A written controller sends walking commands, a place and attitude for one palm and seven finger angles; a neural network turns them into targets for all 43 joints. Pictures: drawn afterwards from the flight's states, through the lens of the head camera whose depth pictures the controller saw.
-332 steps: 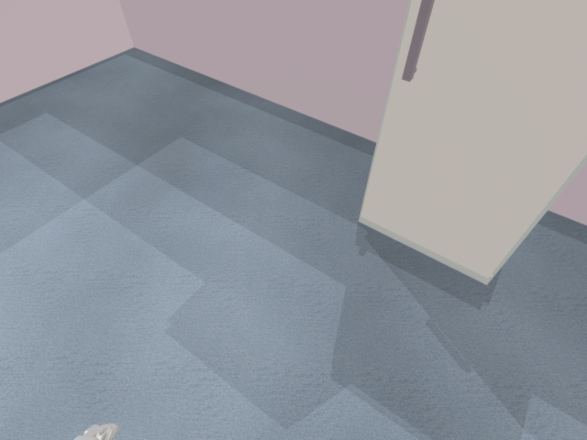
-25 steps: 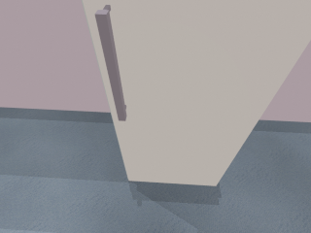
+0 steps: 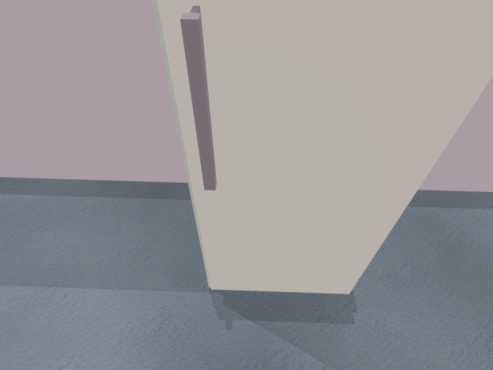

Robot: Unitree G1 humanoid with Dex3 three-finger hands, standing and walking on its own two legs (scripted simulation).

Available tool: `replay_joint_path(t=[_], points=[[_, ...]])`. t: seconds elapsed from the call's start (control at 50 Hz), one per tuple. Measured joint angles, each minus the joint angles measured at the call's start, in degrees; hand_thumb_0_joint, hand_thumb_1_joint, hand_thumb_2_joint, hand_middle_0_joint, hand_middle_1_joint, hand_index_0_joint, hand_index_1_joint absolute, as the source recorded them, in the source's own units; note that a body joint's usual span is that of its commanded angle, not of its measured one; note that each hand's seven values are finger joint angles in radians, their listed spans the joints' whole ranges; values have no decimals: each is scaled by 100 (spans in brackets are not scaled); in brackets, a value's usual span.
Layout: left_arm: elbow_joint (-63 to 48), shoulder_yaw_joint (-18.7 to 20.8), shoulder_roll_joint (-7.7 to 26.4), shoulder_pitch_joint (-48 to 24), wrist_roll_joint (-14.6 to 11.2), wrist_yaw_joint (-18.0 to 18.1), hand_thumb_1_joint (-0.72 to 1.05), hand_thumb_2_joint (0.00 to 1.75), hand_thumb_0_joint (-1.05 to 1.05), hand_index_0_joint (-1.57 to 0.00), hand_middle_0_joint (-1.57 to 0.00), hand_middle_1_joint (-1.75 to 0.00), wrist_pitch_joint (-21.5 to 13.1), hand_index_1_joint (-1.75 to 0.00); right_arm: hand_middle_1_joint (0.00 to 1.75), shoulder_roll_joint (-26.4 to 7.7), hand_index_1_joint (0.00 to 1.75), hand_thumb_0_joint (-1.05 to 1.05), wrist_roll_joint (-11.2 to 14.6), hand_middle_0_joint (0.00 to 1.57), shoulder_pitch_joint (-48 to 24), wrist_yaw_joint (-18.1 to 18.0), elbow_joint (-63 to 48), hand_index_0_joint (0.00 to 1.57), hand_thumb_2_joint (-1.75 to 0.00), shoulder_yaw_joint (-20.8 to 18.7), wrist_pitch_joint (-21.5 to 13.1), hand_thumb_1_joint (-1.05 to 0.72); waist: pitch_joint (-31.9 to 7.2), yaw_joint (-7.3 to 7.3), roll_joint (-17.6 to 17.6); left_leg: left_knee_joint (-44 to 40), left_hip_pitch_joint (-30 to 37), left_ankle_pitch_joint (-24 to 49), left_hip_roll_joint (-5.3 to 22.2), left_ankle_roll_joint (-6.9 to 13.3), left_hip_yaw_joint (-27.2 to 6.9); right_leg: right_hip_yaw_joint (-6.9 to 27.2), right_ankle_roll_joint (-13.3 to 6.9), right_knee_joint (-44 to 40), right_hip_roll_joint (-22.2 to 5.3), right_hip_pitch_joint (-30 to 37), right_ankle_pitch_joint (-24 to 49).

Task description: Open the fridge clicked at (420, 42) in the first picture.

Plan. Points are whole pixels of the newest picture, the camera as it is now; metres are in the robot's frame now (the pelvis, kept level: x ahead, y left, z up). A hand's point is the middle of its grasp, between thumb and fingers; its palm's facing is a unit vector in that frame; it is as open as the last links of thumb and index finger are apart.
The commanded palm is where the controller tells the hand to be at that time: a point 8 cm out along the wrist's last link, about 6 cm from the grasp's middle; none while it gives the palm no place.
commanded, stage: look again from close up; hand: left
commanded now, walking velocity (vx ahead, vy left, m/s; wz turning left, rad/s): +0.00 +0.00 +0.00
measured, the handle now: (204, 114) +0.50 +0.11 +0.17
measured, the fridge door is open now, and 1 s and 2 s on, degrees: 0 0 0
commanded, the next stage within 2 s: raise the hand to about handle height in 0.48 s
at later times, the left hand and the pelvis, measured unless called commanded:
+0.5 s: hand out of the picture +0.00 +0.19 -0.17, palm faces -0.01 -0.98 -0.21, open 7.4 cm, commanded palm none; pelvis +0.00 +0.01 +0.01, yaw -1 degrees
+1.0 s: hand (131, 358) +0.15 +0.18 -0.02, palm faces +0.07 -1.00 -0.02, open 8.5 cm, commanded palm +0.13 +0.25 +0.00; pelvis -0.04 -0.04 -0.05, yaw +2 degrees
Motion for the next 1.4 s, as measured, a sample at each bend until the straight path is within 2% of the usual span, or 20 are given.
replay_joint_path(t=[0.22,0.6,0.62,0.64,0.7,0.72,0.76,0.8,0.86,0.88,0.9,0.94,1.0,1.06,1.12,1.18,1.26,1.32,1.4], points=[[107,-18,143,16,3,-62,91,90,1,-20,-20,-30,32,-29,30,10,30,1,12,20,59,48,113,20,-90,73,-56,-92,52,18,-77,-422,40,249,-154,110,120,105,110,-209,-150,-84,168],[395,-54,12,-6,16,-22,91,90,1,-20,-20,-30,-16,-29,30,-9,30,1,52,20,-211,28,330,20,-90,58,-77,-91,114,51,-99,-499,144,265,-89,40,89,77,80,-358,-82,58,206],[-548,38,1,281,-208,-14,91,90,1,-20,-20,-30,345,-30,30,-21,30,1,123,20,-114,16,60,20,-90,62,-114,-91,122,14,-100,-430,80,244,-82,30,55,42,70,-320,-74,20,199],[-1726,131,14,630,-363,53,91,90,1,-20,-20,-30,463,-30,30,-21,30,1,183,20,37,-63,-221,20,-90,82,-345,-91,111,46,-151,-422,57,245,-106,19,55,38,19,-185,-97,-66,159],[-4065,151,27,1100,-702,319,90,89,2,-20,-20,-31,70,-31,30,-60,30,1,334,20,267,-201,-836,20,-90,32,-1033,-91,-84,3,-190,-316,-101,251,-202,-6,6,-55,-52,217,-209,-311,-42],[-4519,209,-6,1025,-791,285,89,89,2,-20,-20,-32,-110,-31,30,-106,30,1,328,20,261,-213,-1040,20,-90,1,-1153,-91,-143,-41,-133,-170,-232,214,-202,-10,-49,-106,-8,274,-212,-372,-109],[-5002,444,-50,714,-941,61,86,88,2,-21,-20,-34,-710,-33,30,-189,30,1,248,20,119,-214,-1371,20,-90,-47,-1262,-91,-332,-120,-32,176,-613,116,-143,-36,-126,-178,3,531,-163,-692,-174],[-5069,752,-22,380,-1094,-390,83,86,2,-21,-21,-36,-1516,-35,30,-216,30,1,200,20,-107,-137,-1673,20,-90,-117,-1269,-91,-540,-139,-33,580,-1094,-4,-52,-91,-128,-167,-63,947,-91,-1189,-282],[-4928,1094,145,122,-1363,-1395,78,84,1,-21,-21,-39,-2612,-39,30,-268,30,1,181,20,-440,31,-2149,20,-90,-218,-1249,-91,-763,-123,-120,1340,-1915,-249,87,-176,-131,-149,-172,1746,12,-2035,-548],[-4869,1175,218,105,-1435,-1735,75,83,1,-21,-21,-40,-2798,-40,30,-309,30,1,198,20,-528,63,-2318,20,-90,-248,-1237,-91,-778,-101,-133,1558,-2127,-270,123,-192,-159,-160,-196,1987,46,-2250,-643],[-4838,1242,290,138,-1528,-2025,73,82,1,-21,-21,-42,-2833,-41,30,-357,30,1,223,20,-598,72,-2482,20,-90,-273,-1211,-90,-774,-76,-143,1772,-2302,-320,154,-211,-186,-174,-218,2195,73,-2416,-719],[-4834,1349,395,322,-1737,-2404,69,81,1,-22,-22,-44,-2622,-44,30,-449,30,1,285,20,-665,20,-2763,20,-90,-298,-1153,-90,-768,-22,-168,2078,-2528,-497,183,-259,-237,-215,-280,2481,97,-2619,-850],[-4977,1524,435,699,-1917,-2479,62,78,1,-23,-22,-49,-2265,-48,30,-560,30,1,305,20,-608,-129,-3016,20,-90,-314,-1159,-91,-767,85,-150,2324,-2698,-615,216,-304,-368,-335,-310,2644,137,-2708,-954],[-5274,1647,447,902,-1935,-2308,54,75,1,-23,-23,-53,-2326,-53,30,-603,30,1,274,20,-490,-253,-2986,20,-90,-278,-1258,-91,-727,190,-99,2458,-2764,-671,245,-324,-538,-495,-350,2644,188,-2659,-985],[-5487,1655,514,712,-1977,-2346,47,72,2,-23,-23,-58,-2508,-57,30,-591,30,1,267,20,-408,-335,-2773,20,-90,-147,-1363,-91,-654,256,-26,2531,-2801,-684,263,-340,-681,-629,-375,2601,230,-2599,-975],[-5488,1619,667,308,-2001,-2580,40,69,1,-24,-23,-62,-2377,-62,30,-495,30,1,294,20,-362,-368,-2543,20,-90,15,-1393,-90,-582,230,48,2465,-2745,-642,277,-348,-726,-669,-383,2482,256,-2513,-911],[-5284,1729,912,-42,-2113,-2826,31,65,1,-25,-24,-68,-1775,-68,30,-314,30,1,326,20,-225,-369,-2421,20,-90,172,-1328,-90,-557,85,111,2129,-2482,-519,293,-336,-596,-543,-334,2181,263,-2324,-753],[-5189,1946,998,-62,-2250,-2804,24,62,1,-25,-25,-73,-1473,-72,30,-251,30,2,329,20,-48,-349,-2440,20,-90,204,-1302,-90,-566,-11,135,1832,-2246,-429,292,-301,-450,-405,-282,1926,252,-2162,-629],[-5278,2135,967,23,-2361,-2692,15,58,1,-26,-26,-79,-1453,-78,30,-323,30,2,336,20,176,-312,-2464,20,-90,156,-1356,-90,-570,-30,148,1560,-2034,-351,261,-230,-319,-284,-213,1660,216,-1994,-509]])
